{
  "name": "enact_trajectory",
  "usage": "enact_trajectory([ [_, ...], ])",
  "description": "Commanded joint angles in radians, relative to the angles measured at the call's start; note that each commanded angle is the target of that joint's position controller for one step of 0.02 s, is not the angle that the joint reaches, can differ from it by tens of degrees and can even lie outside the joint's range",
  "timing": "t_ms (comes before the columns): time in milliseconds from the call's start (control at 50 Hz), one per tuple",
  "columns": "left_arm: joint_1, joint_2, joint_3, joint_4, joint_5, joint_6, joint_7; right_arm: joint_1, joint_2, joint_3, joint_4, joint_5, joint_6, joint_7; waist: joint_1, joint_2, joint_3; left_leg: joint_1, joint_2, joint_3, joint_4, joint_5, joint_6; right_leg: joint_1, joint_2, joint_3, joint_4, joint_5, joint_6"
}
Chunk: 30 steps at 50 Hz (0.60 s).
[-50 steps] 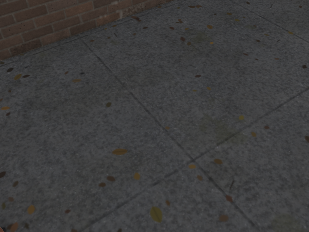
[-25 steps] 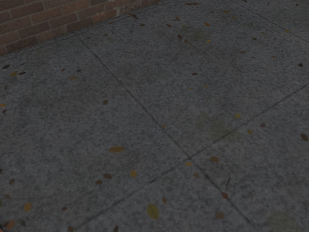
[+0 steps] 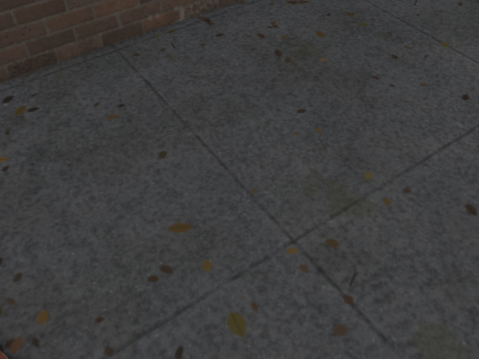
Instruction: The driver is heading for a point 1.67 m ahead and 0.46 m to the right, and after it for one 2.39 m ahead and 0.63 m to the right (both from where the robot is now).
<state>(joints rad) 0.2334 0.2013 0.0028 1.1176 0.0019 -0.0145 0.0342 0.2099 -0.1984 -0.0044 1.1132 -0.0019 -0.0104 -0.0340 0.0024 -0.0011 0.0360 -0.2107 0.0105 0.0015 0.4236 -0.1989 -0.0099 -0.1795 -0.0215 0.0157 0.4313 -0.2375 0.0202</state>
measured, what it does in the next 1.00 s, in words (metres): walks ahead: left foot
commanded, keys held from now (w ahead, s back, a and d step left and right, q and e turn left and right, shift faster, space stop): no key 0.24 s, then w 0.76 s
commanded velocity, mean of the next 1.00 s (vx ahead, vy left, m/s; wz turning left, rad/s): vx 0.27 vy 0.00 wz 0.00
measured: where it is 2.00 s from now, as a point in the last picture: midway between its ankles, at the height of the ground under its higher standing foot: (264, 286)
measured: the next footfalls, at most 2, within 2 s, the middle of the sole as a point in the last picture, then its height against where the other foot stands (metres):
left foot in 0.96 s outside the picture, level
right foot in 1.48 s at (302, 282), level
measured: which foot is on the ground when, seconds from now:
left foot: down 0.00-0.52, up 0.54-0.94, down 0.96-1.00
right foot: down 0.00-0.98, up 1.00-1.00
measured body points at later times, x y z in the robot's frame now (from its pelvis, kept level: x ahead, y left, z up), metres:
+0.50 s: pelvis +0.04 -0.02 -0.01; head +0.03 -0.03 +0.44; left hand +0.04 +0.23 -0.15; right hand +0.01 -0.27 -0.17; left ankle +0.02 +0.12 -0.74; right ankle +0.01 -0.12 -0.74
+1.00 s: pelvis +0.28 +0.01 -0.03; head +0.33 +0.00 +0.42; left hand +0.18 +0.25 -0.16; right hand +0.50 -0.23 -0.13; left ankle +0.41 +0.10 -0.74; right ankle +0.03 -0.13 -0.69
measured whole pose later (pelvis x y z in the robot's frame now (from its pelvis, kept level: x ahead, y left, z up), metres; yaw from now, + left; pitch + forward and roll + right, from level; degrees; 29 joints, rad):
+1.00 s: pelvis +0.28 +0.01 -0.03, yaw -1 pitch +2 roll +1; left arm 0.51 0.21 0.03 1.06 0.00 -0.07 0.01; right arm -0.05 -0.24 -0.04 0.87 0.02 -0.10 0.03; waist 0.05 0.00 0.05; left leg -0.52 -0.02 0.08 0.57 -0.11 0.09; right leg 0.02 -0.03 0.04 0.74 -0.48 0.01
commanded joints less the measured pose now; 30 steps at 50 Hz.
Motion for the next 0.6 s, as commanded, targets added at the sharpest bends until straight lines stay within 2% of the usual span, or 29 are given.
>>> enact_trajectory([
  [20, 0.048, 0.095, 0.014, -0.013, -0.001, -0.005, 0.003, 0.039, -0.095, -0.013, -0.019, 0.0, -0.006, -0.003, 0.0, 0.001, 0.002, 0.022, 0.02, -0.021, -0.076, 0.053, 0.047, -0.05, -0.01, 0.006, -0.084, 0.071, -0.043],
  [240, 0.076, 0.082, 0.013, 0.0, -0.002, -0.005, 0.005, 0.068, -0.083, -0.01, -0.012, 0.002, -0.006, -0.004, 0.0, 0.0, 0.008, 0.019, 0.019, -0.019, -0.076, 0.053, 0.049, -0.054, -0.009, 0.005, -0.084, 0.072, -0.042],
  [260, 0.096, 0.069, 0.011, 0.012, -0.002, -0.004, 0.005, 0.085, -0.073, -0.007, -0.002, 0.001, -0.006, -0.005, -0.001, 0.002, -0.016, 0.03, 0.01, -0.012, -0.081, -0.044, 0.05, -0.044, 0.001, -0.005, -0.084, -0.011, -0.044],
  [300, 0.094, 0.085, 0.019, 0.008, -0.013, -0.004, 0.011, 0.093, -0.105, -0.02, -0.003, 0.015, -0.003, -0.01, -0.003, 0.016, 0.018, -0.018, -0.002, -0.017, -0.069, -0.361, 0.077, -0.101, 0.031, -0.027, -0.034, -0.287, -0.067],
  [320, 0.083, 0.089, 0.021, -0.004, -0.015, -0.008, 0.013, 0.093, -0.116, -0.026, -0.009, 0.019, -0.007, -0.012, -0.006, 0.028, 0.056, -0.055, 0.018, -0.049, -0.081, -0.484, 0.098, -0.154, 0.028, -0.02, -0.015, -0.384, -0.083],
  [360, 0.06, 0.069, 0.019, -0.025, -0.015, -0.031, 0.007, 0.132, -0.13, -0.035, -0.012, 0.026, -0.023, -0.007, -0.023, 0.068, 0.091, -0.038, 0.091, -0.162, -0.119, -0.57, 0.147, -0.249, 0.015, -0.011, 0.057, -0.378, -0.099],
  [380, 0.045, 0.056, 0.018, -0.037, -0.017, -0.043, 0.001, 0.172, -0.145, -0.041, -0.008, 0.028, -0.033, -0.004, -0.034, 0.092, 0.081, 0.009, 0.152, -0.251, -0.15, -0.593, 0.178, -0.291, 0.018, -0.024, 0.121, -0.313, -0.097],
  [400, 0.039, 0.031, 0.011, -0.051, -0.018, -0.055, -0.006, 0.199, -0.167, -0.05, -0.004, 0.034, -0.038, -0.003, -0.034, 0.157, 0.055, 0.039, 0.225, -0.35, -0.203, -0.622, 0.215, -0.296, 0.026, -0.057, 0.203, -0.24, -0.096],
  [420, 0.037, 0.03, 0.012, -0.059, -0.021, -0.062, -0.015, 0.207, -0.174, -0.053, -0.007, 0.035, -0.04, 0.0, -0.03, 0.19, 0.05, 0.001, 0.281, -0.436, -0.251, -0.631, 0.245, -0.269, 0.014, -0.051, 0.281, -0.193, -0.103],
  [440, 0.053, 0.036, 0.015, -0.059, -0.024, -0.067, -0.022, 0.166, -0.171, -0.053, -0.025, 0.032, -0.041, 0.001, -0.002, 0.179, 0.055, -0.059, 0.296, -0.445, -0.266, -0.614, 0.247, -0.223, -0.001, -0.039, 0.309, -0.192, -0.118],
  [460, 0.094, 0.026, 0.012, -0.051, -0.026, -0.07, -0.027, 0.096, -0.173, -0.053, -0.054, 0.036, -0.041, 0.002, 0.042, 0.172, 0.061, -0.133, 0.277, -0.4, -0.26, -0.582, 0.228, -0.137, -0.01, -0.036, 0.257, -0.206, -0.138],
  [480, 0.165, 0.018, 0.012, -0.027, -0.027, -0.073, -0.028, 0.004, -0.17, -0.05, -0.089, 0.047, -0.039, 0.006, 0.099, 0.156, 0.08, -0.241, 0.219, -0.298, -0.225, -0.536, 0.188, 0.008, -0.002, -0.048, 0.105, -0.192, -0.158],
  [500, 0.238, 0.027, 0.017, 0.007, -0.021, -0.073, -0.025, -0.05, -0.161, -0.047, -0.114, 0.054, -0.039, 0.012, 0.13, 0.102, 0.105, -0.339, 0.136, -0.185, -0.124, -0.447, 0.149, 0.144, 0.015, -0.039, -0.023, -0.14, -0.159],
  [520, 0.343, 0.105, 0.039, 0.035, -0.012, -0.072, -0.018, -0.069, -0.104, -0.031, -0.131, 0.047, -0.048, 0.021, 0.151, -0.082, 0.06, -0.446, 0.039, -0.05, 0.156, -0.304, 0.096, 0.287, -0.121, 0.174, -0.132, -0.193, -0.177],
  [540, 0.453, 0.242, 0.074, 0.039, -0.023, -0.078, -0.026, -0.076, -0.053, -0.018, -0.166, 0.031, -0.069, 0.022, 0.172, -0.308, 0.032, -0.611, -0.05, 0.067, 0.43, -0.285, 0.061, 0.371, -0.325, 0.546, -0.295, -0.41, -0.282],
  [560, 0.418, 0.211, 0.064, 0.027, -0.007, -0.095, -0.03, -0.1, -0.074, -0.021, -0.176, 0.038, -0.084, 0.023, 0.141, -0.237, 0.088, -0.687, -0.007, -0.026, 0.638, -0.327, 0.076, 0.29, -0.397, 0.703, -0.332, -0.484, -0.336],
  [580, 0.338, 0.143, 0.047, -0.005, -0.004, -0.11, -0.031, -0.077, -0.083, -0.022, -0.174, 0.05, -0.095, 0.034, 0.091, -0.145, 0.138, -0.743, 0.043, -0.062, 0.734, -0.245, 0.091, 0.272, -0.367, 0.614, -0.32, -0.422, -0.313],
  [600, 0.286, 0.117, 0.039, -0.026, -0.004, -0.116, -0.037, -0.049, -0.088, -0.025, -0.16, 0.049, -0.104, 0.041, 0.064, -0.113, 0.12, -0.744, 0.07, -0.062, 0.757, -0.158, 0.101, 0.275, -0.321, 0.509, -0.317, -0.311, -0.279],
])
